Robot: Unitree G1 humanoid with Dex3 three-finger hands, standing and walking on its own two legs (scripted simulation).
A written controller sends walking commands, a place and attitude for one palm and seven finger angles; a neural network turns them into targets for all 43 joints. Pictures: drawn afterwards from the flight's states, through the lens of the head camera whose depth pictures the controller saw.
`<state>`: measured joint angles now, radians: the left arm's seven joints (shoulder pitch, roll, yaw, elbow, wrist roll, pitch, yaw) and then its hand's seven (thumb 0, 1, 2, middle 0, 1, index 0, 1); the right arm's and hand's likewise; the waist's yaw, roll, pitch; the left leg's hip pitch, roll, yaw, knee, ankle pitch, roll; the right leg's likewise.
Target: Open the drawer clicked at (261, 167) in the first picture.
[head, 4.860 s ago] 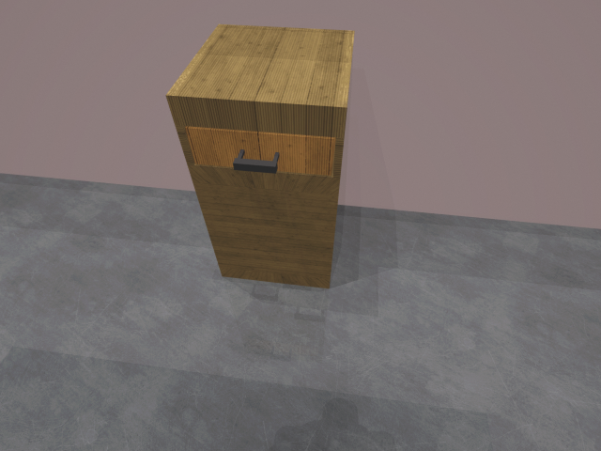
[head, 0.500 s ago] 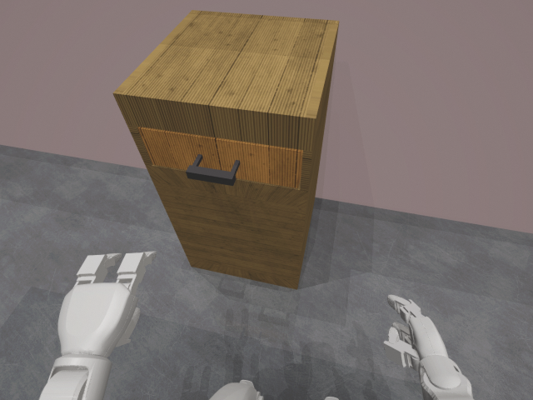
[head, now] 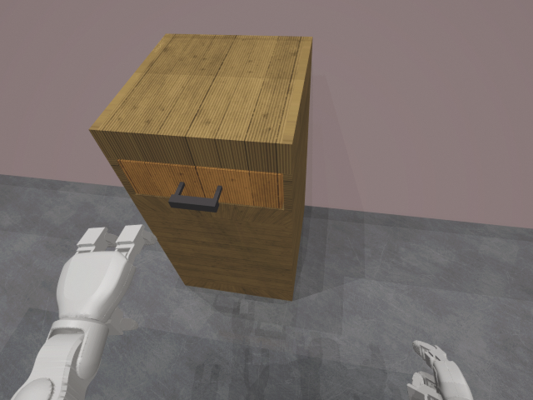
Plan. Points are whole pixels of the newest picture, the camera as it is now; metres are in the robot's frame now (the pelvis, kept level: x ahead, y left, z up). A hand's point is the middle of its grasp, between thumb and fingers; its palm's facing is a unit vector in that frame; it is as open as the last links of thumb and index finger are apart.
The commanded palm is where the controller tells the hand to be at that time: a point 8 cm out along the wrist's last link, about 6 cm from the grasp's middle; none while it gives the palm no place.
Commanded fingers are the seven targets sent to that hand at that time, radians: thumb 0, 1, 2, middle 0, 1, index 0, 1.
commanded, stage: raise the hand with hooked fingers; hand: left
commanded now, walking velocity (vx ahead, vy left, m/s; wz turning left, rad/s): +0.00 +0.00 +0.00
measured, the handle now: (196, 195) +0.54 +0.24 -0.10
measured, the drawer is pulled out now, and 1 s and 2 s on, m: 0.00 0.00 0.00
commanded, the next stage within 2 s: move the hooked fingers above the handle in 0.78 s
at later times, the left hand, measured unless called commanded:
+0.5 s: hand (114, 237) +0.30 +0.25 +0.10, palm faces +0.02 -0.08 -1.00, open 13.8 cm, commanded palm +0.27 +0.25 +0.15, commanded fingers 0.00 -0.50 0.30 -0.30 -1.20 -0.30 -1.20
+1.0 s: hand (109, 249) +0.29 +0.26 +0.09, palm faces +0.01 -0.09 -1.00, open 13.8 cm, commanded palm +0.28 +0.26 +0.14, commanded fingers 0.00 -0.50 0.30 -0.30 -1.20 -0.30 -1.20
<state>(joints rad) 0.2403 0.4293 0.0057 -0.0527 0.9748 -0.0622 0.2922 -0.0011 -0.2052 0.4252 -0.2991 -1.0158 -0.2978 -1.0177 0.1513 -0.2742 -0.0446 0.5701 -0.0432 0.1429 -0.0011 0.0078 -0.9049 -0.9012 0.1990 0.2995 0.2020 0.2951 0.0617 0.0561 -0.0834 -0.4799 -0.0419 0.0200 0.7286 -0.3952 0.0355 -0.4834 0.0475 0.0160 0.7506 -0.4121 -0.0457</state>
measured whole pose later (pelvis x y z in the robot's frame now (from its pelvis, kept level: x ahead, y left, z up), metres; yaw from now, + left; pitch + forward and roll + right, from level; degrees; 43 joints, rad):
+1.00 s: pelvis -0.02 +0.02 +0.02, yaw +1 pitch +5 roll +0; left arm -0.10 0.49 -0.05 0.14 0.93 -0.07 0.09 0.00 -0.49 0.30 -0.32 -1.20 -0.32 -1.20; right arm 0.15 -0.24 -0.02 0.59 0.01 0.17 -0.01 0.01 -0.90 -0.90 0.20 0.30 0.20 0.30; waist 0.07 0.06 -0.04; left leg -0.37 -0.06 0.01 0.59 -0.30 0.06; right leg -0.36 0.03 0.01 0.59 -0.31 -0.02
